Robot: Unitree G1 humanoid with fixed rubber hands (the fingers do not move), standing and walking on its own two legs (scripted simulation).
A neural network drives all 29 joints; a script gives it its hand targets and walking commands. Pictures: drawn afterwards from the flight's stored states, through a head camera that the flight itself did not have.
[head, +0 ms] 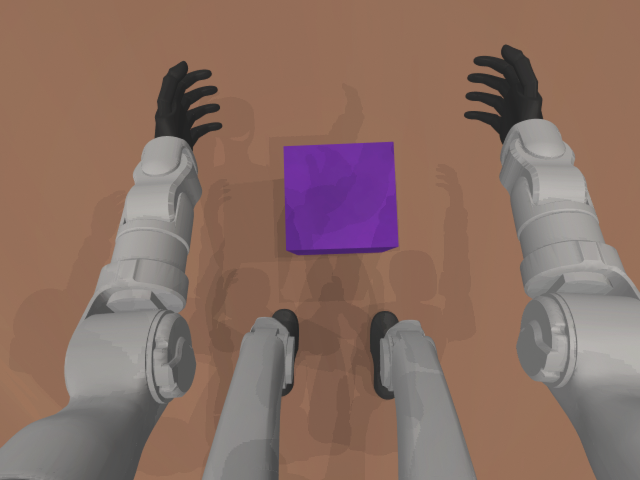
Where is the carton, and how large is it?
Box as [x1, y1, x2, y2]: [284, 142, 398, 254]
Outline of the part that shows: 393,142 284,146 286,250 296,254 380,252 398,246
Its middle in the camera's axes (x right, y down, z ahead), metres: +0.04 -0.07 +0.86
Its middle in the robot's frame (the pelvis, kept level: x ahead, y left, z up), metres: +0.47 +0.00 -0.51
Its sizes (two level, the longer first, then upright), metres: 0.210 0.200 0.250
